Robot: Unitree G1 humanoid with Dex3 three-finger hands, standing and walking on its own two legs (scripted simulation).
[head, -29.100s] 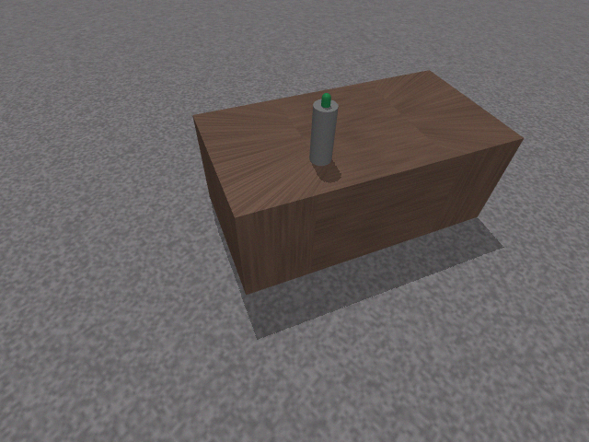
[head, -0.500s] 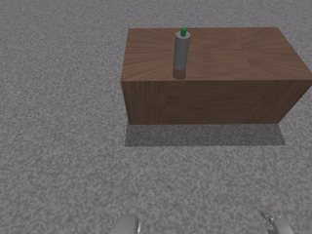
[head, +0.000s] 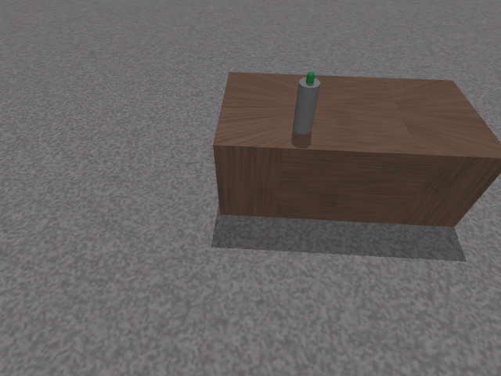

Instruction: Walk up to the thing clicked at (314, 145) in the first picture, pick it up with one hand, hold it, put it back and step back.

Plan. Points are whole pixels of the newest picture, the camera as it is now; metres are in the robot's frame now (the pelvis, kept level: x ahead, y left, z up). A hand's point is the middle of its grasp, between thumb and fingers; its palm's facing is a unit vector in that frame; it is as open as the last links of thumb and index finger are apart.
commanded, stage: step back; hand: right
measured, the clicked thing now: (306, 102) +1.11 -0.22 -0.19
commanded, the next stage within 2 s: stand in 0.58 s
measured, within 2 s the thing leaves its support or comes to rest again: neither
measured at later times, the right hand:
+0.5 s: hand out of the picture +0.16 -0.20 -0.14, palm faces -0.02 +0.94 -0.34, open 7.4 cm
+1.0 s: hand out of the picture +0.11 -0.23 -0.13, palm faces +0.01 +0.94 -0.33, open 7.4 cm
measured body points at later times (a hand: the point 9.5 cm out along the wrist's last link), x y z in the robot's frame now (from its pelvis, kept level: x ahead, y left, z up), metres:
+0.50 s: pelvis +0.04 +0.04 +0.01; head +0.07 +0.05 +0.46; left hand +0.12 +0.35 -0.12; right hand +0.16 -0.25 -0.11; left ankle +0.06 +0.15 -0.73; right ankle +0.02 -0.11 -0.73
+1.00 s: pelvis +0.03 +0.03 +0.02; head +0.04 +0.03 +0.47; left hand +0.12 +0.32 -0.11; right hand +0.11 -0.28 -0.11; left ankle +0.06 +0.16 -0.73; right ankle +0.02 -0.11 -0.73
